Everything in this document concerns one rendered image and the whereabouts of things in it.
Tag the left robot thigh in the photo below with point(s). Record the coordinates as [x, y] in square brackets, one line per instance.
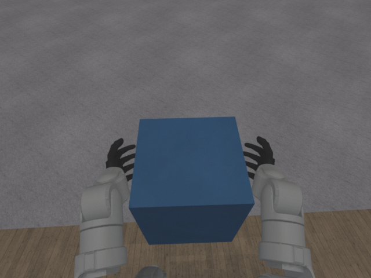
[151, 272]

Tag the robot right hand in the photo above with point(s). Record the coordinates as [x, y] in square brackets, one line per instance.
[266, 155]

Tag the robot left hand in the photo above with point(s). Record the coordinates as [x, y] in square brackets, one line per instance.
[114, 155]

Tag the left robot forearm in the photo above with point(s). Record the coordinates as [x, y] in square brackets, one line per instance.
[101, 250]

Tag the carton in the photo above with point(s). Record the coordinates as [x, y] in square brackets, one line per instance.
[190, 182]

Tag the right robot forearm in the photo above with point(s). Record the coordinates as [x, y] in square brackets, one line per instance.
[282, 243]

